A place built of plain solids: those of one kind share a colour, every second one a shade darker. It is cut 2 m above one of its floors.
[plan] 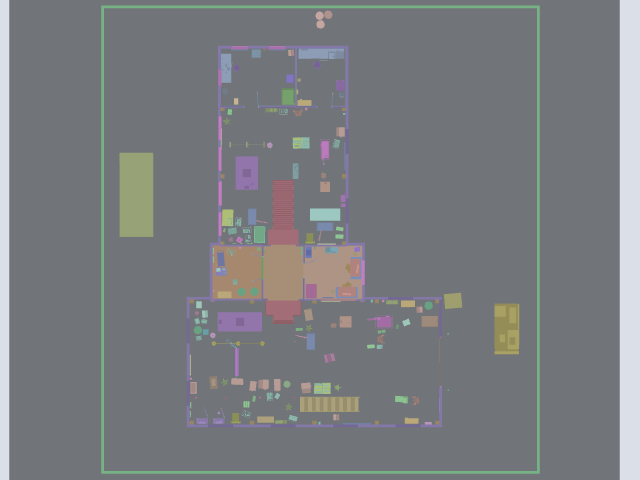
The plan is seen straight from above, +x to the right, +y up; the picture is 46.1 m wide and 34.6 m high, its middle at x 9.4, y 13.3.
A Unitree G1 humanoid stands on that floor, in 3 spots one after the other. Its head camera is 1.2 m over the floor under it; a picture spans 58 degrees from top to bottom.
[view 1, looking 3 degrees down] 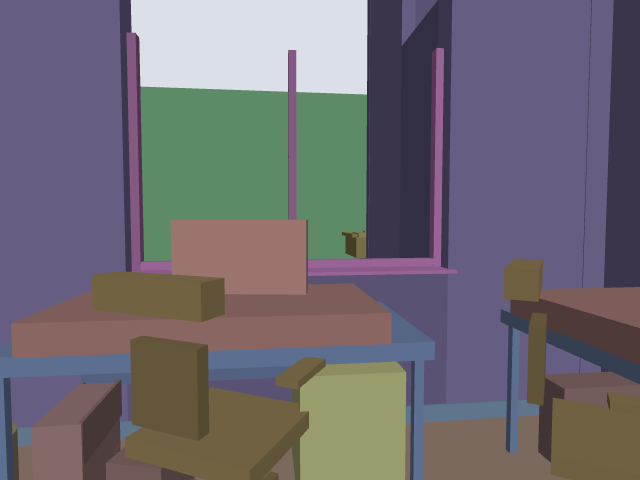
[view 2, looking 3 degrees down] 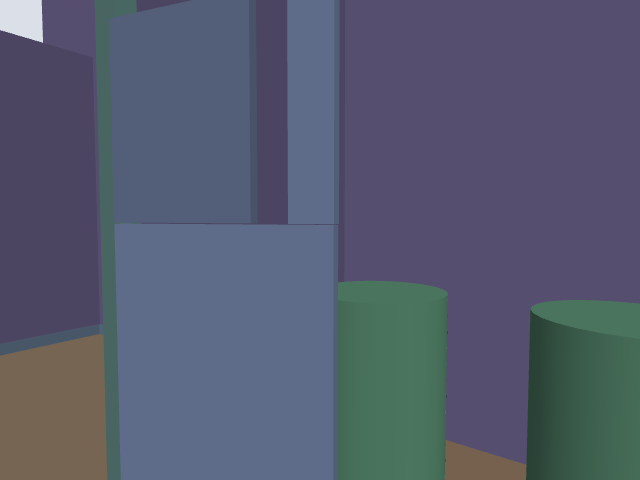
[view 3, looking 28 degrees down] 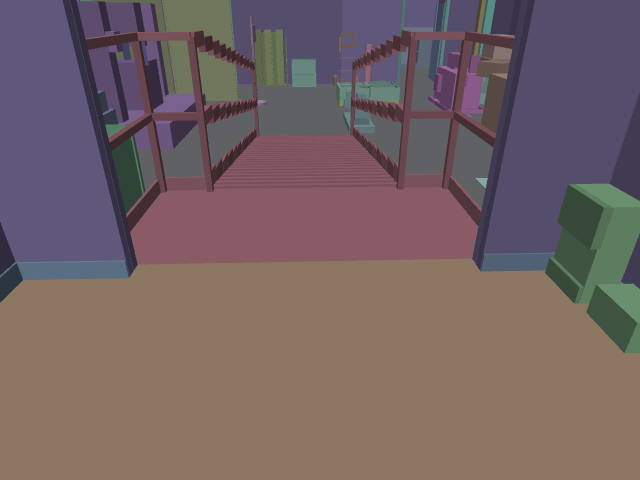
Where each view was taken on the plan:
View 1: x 10.05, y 11.10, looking -7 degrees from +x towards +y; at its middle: yard_bound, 15.12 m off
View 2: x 3.75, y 11.30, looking -54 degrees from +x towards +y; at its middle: door_leaf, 1.20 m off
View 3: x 6.75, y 10.95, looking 88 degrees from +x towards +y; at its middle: door_landing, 2.56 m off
